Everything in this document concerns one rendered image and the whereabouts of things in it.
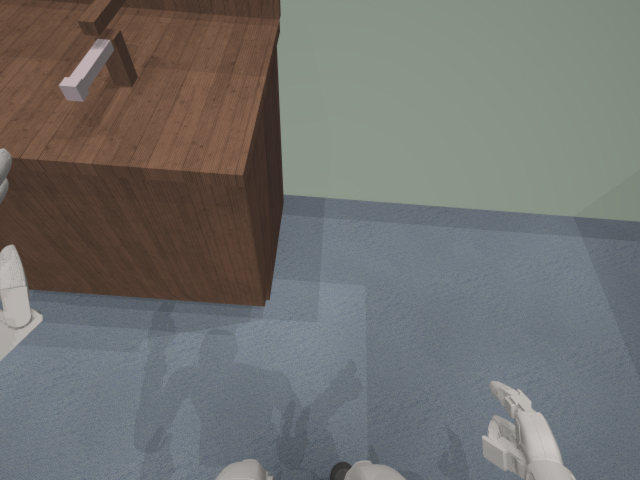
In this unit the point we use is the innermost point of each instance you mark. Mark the right robot forearm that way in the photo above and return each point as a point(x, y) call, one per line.
point(547, 470)

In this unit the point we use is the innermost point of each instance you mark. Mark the robot left hand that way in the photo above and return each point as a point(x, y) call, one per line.
point(17, 319)

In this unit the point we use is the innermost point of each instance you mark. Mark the robot right shin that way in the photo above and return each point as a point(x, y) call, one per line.
point(357, 464)

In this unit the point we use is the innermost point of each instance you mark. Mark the counter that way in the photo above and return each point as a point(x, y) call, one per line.
point(166, 182)

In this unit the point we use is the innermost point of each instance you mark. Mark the tap lever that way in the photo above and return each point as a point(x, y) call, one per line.
point(75, 87)

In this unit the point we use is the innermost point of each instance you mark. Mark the robot right hand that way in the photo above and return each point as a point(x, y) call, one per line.
point(512, 447)

